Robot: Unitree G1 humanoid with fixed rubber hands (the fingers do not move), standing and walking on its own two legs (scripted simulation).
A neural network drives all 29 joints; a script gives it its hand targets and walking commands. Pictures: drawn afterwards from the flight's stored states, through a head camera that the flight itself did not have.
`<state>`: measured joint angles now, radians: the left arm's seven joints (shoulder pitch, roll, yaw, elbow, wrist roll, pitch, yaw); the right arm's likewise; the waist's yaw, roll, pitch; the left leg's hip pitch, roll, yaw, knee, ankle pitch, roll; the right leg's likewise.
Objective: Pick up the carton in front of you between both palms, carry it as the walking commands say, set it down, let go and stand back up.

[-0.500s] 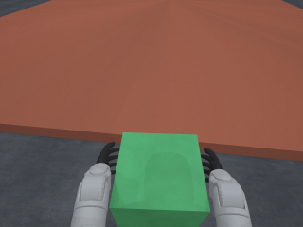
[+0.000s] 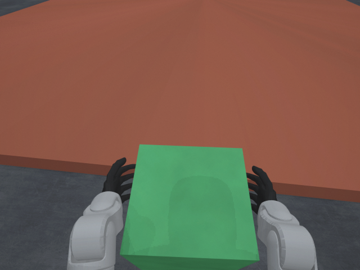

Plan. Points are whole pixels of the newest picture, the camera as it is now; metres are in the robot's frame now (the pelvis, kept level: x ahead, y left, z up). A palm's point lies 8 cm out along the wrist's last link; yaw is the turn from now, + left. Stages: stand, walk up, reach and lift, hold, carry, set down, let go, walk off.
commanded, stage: carry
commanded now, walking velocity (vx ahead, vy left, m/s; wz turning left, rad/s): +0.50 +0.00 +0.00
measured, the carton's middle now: (187, 214) +0.27 +0.01 +0.02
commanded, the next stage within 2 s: none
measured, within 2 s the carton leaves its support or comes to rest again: neither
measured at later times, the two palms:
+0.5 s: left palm (115, 126) +0.51 +0.22 +0.07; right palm (218, 129) +0.51 -0.08 +0.07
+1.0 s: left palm (140, 65) +0.91 +0.21 +0.09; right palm (211, 67) +0.94 -0.09 +0.07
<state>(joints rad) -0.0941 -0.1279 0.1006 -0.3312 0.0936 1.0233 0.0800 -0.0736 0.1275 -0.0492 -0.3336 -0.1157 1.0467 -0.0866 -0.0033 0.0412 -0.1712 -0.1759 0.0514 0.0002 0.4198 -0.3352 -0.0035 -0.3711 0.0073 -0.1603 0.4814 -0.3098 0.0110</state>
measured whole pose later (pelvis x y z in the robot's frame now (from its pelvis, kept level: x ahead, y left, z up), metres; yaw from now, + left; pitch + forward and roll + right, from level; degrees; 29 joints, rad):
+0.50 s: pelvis +0.28 +0.06 -0.02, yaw +0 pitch +4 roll +0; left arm 0.05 -0.13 0.08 -0.57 -0.04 1.14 0.19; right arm 0.06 0.13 -0.03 -0.54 0.04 1.13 -0.18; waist -0.01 -0.03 -0.09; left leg -0.44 0.05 0.26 0.56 -0.20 0.09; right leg -0.35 -0.11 -0.05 1.13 -0.41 0.00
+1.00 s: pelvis +0.59 +0.04 -0.03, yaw +3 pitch +4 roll +0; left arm -0.51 -0.14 0.28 -0.11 0.01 1.08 0.20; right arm -0.50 0.10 -0.27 -0.13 -0.01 1.13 -0.23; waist 0.05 0.03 0.01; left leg -0.39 0.04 0.02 1.25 -0.44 0.05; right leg -0.51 -0.01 -0.19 0.63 -0.20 -0.10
